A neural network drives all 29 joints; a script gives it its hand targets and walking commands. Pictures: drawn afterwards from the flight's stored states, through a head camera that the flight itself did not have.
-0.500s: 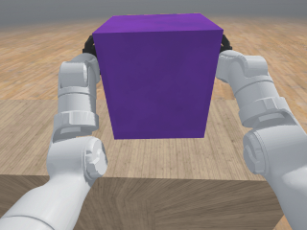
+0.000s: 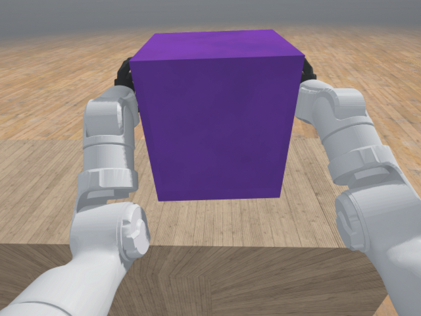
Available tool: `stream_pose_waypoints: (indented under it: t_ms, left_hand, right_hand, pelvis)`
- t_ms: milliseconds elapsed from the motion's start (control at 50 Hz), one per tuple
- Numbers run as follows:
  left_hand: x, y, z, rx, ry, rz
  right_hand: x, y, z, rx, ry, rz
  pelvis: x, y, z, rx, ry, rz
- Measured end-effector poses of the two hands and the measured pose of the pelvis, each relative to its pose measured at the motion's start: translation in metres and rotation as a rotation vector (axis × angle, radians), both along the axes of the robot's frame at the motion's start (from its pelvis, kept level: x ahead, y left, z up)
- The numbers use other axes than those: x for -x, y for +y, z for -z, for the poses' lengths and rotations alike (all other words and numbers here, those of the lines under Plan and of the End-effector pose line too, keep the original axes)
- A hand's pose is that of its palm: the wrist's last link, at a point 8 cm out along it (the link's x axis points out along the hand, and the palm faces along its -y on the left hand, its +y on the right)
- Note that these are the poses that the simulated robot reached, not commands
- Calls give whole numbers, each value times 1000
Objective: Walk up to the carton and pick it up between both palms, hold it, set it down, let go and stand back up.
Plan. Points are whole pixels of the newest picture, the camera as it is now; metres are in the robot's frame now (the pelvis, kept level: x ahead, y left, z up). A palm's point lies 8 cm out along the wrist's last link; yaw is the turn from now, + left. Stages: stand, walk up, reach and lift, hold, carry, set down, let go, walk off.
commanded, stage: hold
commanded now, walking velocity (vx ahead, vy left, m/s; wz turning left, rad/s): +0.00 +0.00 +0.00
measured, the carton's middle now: (216, 114) +0.36 +0.00 +0.28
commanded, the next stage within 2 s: none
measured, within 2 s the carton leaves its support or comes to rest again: neither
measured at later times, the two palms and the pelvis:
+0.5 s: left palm (127, 96) +0.38 +0.15 +0.32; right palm (302, 92) +0.37 -0.16 +0.32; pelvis +0.01 +0.00 +0.00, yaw +0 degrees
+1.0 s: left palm (123, 89) +0.37 +0.15 +0.33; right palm (302, 87) +0.37 -0.15 +0.33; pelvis +0.00 +0.00 +0.00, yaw +1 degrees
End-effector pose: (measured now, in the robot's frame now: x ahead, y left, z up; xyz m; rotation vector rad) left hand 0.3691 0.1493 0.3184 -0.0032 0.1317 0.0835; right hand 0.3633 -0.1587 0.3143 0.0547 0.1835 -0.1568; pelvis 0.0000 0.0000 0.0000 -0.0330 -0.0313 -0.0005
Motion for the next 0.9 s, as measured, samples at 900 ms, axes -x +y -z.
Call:
stream_pose_waypoints:
  t_ms: [900]
  left_hand:
    - [1,3,-14,10,-12,-1]
  right_hand:
    - [-1,4,-10,-3,-5,-8]
  pelvis:
    - [4,-2,0,-2,8,-4]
